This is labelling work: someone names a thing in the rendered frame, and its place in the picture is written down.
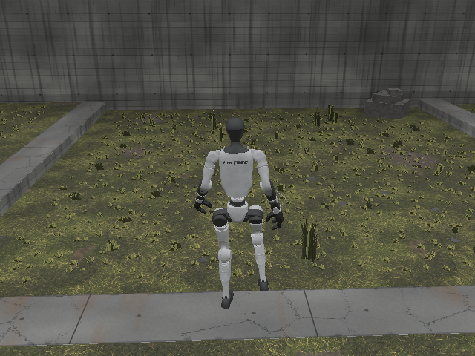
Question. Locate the robot right foot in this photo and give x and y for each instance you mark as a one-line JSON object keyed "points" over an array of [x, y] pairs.
{"points": [[263, 285]]}

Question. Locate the left robot forearm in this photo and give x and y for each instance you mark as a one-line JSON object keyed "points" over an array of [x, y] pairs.
{"points": [[201, 194]]}

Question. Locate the right robot forearm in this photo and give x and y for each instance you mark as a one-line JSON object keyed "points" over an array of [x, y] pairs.
{"points": [[273, 200]]}

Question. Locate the left robot upper arm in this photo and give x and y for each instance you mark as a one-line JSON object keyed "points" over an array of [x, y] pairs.
{"points": [[208, 170]]}

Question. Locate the robot left hand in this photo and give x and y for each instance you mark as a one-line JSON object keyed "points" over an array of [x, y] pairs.
{"points": [[198, 208]]}

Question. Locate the right robot upper arm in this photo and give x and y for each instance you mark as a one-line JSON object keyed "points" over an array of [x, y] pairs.
{"points": [[263, 170]]}

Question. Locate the right robot thigh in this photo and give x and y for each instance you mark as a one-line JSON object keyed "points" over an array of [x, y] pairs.
{"points": [[255, 216]]}

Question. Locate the robot right hand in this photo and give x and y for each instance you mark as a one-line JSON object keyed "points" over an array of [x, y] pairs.
{"points": [[278, 218]]}

